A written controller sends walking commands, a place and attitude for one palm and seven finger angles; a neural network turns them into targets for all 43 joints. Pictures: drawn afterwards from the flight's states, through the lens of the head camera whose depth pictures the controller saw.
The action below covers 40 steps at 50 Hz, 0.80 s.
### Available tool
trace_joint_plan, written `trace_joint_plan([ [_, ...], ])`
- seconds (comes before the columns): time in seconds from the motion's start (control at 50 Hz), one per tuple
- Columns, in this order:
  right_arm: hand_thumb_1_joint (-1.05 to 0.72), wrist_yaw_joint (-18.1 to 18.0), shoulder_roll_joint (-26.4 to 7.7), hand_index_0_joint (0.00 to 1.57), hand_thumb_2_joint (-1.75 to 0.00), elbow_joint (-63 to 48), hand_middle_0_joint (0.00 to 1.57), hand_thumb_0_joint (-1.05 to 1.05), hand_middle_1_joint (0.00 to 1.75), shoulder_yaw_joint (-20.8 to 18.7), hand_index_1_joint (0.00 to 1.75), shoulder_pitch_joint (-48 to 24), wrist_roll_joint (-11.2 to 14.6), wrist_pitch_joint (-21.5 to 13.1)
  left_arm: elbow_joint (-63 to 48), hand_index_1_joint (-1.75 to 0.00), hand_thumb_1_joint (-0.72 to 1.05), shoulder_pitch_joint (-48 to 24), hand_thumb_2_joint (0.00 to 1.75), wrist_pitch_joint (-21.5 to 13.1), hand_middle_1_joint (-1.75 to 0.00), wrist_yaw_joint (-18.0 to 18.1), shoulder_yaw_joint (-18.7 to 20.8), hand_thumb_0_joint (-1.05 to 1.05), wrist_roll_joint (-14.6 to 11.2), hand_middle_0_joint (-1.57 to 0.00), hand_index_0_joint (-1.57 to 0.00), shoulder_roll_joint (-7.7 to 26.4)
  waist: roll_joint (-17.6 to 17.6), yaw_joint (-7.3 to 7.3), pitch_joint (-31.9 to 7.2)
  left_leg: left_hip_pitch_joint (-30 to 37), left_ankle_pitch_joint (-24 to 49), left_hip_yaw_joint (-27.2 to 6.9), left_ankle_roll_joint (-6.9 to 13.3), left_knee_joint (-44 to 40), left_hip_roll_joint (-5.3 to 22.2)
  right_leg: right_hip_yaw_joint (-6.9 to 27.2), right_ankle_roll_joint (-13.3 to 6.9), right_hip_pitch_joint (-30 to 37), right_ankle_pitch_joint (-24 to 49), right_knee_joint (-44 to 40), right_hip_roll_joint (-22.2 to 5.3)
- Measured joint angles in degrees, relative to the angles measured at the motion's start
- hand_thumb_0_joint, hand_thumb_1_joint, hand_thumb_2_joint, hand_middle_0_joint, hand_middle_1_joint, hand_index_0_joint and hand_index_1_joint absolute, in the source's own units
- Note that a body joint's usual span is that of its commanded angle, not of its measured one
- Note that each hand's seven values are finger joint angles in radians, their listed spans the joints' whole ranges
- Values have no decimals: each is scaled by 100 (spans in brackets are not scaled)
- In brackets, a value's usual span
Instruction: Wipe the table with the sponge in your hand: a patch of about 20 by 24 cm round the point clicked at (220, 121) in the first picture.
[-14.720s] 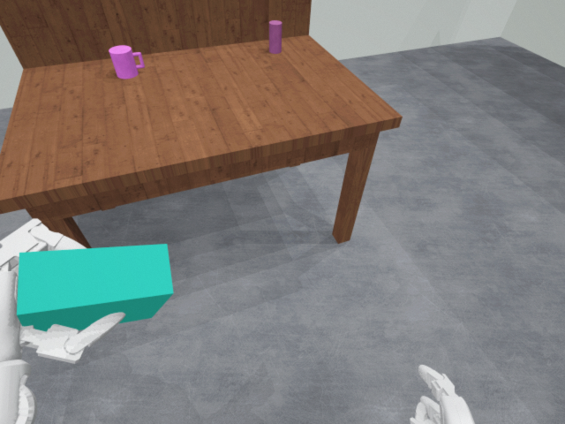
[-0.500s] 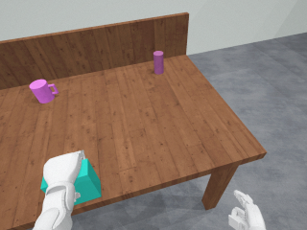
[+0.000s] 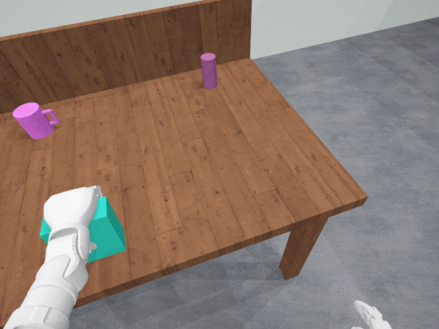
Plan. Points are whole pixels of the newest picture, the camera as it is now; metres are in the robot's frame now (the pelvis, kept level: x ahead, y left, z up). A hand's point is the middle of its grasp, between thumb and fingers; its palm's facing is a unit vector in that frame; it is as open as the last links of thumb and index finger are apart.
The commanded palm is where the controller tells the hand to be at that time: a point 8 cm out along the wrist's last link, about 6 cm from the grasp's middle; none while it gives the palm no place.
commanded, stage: wipe forward along the first lane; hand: left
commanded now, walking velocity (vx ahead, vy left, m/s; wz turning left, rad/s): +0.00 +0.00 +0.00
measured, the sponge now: (91, 238) +0.28 +0.32 -0.04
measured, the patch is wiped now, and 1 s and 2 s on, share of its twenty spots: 0.10 0.40 0.50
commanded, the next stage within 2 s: slide across to the middle lane in 1.00 s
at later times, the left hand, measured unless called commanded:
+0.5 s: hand (85, 199) +0.35 +0.34 +0.01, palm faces -0.14 +0.02 -0.99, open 9.5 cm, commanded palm +0.34 +0.32 +0.03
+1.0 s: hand (84, 181) +0.40 +0.36 +0.01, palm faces -0.14 +0.02 -0.99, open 9.5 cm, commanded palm +0.39 +0.34 +0.03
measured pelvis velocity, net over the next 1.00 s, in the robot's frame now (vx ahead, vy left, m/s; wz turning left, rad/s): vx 0.00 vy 0.02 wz -0.02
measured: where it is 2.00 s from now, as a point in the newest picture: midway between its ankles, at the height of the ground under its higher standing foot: outside the picture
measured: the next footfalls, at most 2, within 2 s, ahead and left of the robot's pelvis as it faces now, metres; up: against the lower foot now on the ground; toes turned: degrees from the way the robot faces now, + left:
none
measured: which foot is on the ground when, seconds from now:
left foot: down 0.00-1.00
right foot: down 0.00-1.00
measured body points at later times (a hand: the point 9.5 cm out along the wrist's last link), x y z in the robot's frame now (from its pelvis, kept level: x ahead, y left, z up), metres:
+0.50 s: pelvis -0.01 +0.00 -0.01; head +0.05 -0.02 +0.44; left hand +0.35 +0.33 +0.06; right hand +0.10 -0.27 -0.14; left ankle +0.03 +0.17 -0.72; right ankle +0.02 -0.13 -0.72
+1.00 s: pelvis +0.00 +0.02 -0.01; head +0.07 +0.01 +0.43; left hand +0.40 +0.36 +0.06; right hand +0.08 -0.26 -0.15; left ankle +0.03 +0.17 -0.72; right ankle +0.02 -0.13 -0.72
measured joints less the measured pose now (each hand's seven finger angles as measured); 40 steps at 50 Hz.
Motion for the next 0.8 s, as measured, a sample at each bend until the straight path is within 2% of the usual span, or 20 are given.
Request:
trace_joint_plan([
  [0.38, -90, 21, 73, 20, -90, 2, 21, 1, 30, 73, 30, 196, 13, 58, 1460, -138, -52, -1244, 112, -375, -137, 65, 256, 2, 57, -83, -83, 423, -8, -220, -105, -688, -73, -70, 74, 371, 39, -8, -28, -651, -8, 282, 63],
  [0.8, -90, 144, 13, 20, -90, 75, 21, 1, 30, 33, 30, 379, 3, 174, 2316, -138, -53, -2016, 113, -560, -137, 127, 454, 2, 198, -83, -84, 752, -72, -404, -225, -1103, -155, -34, 12, 576, 40, 68, 66, -1002, 23, 291, 74],
])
